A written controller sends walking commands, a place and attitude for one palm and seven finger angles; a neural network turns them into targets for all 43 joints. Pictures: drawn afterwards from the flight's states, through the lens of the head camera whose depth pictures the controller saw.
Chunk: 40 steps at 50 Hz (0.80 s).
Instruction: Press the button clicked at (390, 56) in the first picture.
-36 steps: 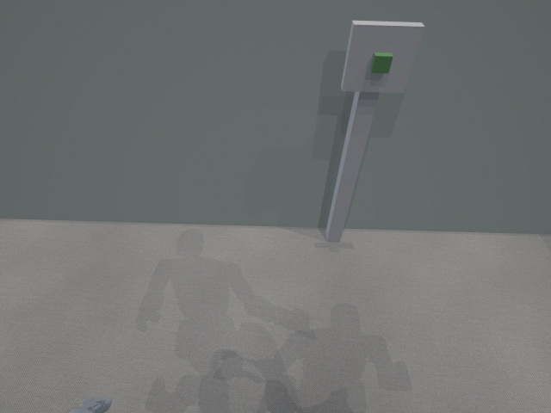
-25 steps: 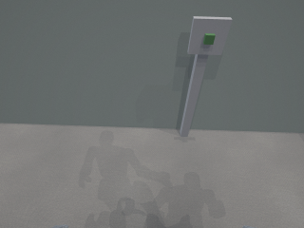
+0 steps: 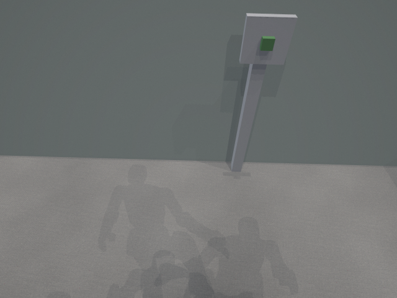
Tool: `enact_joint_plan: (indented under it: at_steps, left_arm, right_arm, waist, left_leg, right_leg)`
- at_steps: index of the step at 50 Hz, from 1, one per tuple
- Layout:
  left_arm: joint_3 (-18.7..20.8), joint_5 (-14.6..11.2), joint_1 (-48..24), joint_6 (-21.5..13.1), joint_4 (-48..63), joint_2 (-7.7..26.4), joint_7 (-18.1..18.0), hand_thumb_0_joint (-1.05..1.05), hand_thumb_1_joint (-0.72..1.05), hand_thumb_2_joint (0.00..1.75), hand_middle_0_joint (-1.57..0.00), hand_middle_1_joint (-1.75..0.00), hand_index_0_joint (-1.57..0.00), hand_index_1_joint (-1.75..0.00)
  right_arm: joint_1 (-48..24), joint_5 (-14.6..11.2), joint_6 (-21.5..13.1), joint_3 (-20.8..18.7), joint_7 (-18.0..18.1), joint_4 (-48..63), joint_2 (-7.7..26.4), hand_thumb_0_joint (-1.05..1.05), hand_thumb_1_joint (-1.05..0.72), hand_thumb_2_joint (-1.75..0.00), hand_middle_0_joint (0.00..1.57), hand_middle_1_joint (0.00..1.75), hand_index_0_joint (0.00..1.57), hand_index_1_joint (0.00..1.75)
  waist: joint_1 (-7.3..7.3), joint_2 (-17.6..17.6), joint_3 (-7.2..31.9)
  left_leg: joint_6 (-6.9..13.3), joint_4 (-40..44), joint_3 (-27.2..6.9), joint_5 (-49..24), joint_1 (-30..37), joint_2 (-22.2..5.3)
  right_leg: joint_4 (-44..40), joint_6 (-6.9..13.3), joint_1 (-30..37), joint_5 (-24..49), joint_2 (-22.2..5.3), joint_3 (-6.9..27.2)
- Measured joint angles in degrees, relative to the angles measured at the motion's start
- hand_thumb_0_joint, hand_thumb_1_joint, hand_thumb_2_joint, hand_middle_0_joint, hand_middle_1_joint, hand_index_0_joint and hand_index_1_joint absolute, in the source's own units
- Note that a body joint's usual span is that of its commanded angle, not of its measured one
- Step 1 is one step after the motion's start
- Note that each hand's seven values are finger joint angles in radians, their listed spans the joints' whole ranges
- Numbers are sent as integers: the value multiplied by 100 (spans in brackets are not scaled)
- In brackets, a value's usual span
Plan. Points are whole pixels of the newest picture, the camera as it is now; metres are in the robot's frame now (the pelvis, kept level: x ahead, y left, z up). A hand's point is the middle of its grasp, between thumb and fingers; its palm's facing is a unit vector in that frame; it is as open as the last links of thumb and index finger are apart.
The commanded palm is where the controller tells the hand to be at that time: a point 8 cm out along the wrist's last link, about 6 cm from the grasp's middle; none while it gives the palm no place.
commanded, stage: stand and wait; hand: left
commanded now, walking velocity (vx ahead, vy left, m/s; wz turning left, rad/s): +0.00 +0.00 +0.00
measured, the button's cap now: (267, 43) +0.97 -0.21 +0.08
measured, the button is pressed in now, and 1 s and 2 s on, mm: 0 0 0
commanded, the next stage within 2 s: look at it before walking up in 0.10 s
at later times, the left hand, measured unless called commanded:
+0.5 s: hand out of the picture +0.09 +0.24 -0.15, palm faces -0.03 -0.94 -0.33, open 7.4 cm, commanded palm none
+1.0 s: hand out of the picture +0.08 +0.23 -0.16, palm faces -0.05 -0.95 -0.32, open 7.4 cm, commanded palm none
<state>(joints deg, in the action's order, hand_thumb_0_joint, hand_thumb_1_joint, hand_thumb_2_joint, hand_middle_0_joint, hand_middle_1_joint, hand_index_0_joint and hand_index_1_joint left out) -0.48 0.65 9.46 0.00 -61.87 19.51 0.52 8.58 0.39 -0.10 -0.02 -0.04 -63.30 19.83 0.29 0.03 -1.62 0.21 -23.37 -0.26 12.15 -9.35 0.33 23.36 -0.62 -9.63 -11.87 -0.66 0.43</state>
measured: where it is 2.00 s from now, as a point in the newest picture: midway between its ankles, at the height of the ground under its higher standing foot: outside the picture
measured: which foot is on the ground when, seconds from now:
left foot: down 0.00-1.00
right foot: down 0.00-1.00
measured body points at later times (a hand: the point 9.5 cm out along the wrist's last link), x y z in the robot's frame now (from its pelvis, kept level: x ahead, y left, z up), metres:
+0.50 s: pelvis +0.01 -0.01 +0.00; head +0.00 -0.01 +0.45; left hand +0.09 +0.29 -0.13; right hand +0.09 -0.30 -0.13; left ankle +0.01 +0.12 -0.74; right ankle +0.01 -0.13 -0.74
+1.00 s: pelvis +0.01 -0.01 +0.00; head +0.02 -0.01 +0.45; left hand +0.08 +0.28 -0.14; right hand +0.08 -0.30 -0.14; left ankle +0.01 +0.12 -0.74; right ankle +0.01 -0.13 -0.74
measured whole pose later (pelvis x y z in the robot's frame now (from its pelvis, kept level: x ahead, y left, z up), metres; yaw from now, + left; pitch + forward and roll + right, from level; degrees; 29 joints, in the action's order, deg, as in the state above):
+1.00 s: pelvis +0.01 -0.01 +0.00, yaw -3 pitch -1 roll +0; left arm 0.5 0.8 10.1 1.5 -60.5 18.1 0.0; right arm 6.7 0.4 0.4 -0.4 1.2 -61.3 18.0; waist -0.8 -0.1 -1.9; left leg -0.9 -24.6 2.1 13.9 -9.3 -1.5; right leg 25.2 0.2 -11.0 -12.8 1.2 2.7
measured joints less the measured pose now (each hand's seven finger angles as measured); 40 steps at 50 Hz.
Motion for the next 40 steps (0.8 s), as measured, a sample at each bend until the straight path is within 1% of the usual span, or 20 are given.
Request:
enact_joint_plan:
  at_steps: [21, 40]
  left_arm:
    - [1, 6, -148, -43, 1, -39, -11, 0, 91, 90, -21, -30, -20, -30]
    - [18, 8, -103, -36, -50, -10, -3, 0, 91, 90, -21, -30, -20, -30]
  right_arm:
    - [-157, -6, -51, 15, 9, -24, -41, 1, -90, -90, 20, 30, 21, 30]
    - [-184, -14, -36, 27, 20, -37, -11, 1, -90, -90, 20, 30, 21, 30]
  waist:
    - [-9, 0, 73]
    - [-34, -11, -3]
  left_leg:
    - [-38, 146, 11, -16, 131, -34]
    - [-73, 255, -21, -49, 193, -65]
  right_leg:
    - [-98, 33, 100, 0, 33, 11]
    - [-206, 66, 169, 24, 63, -22]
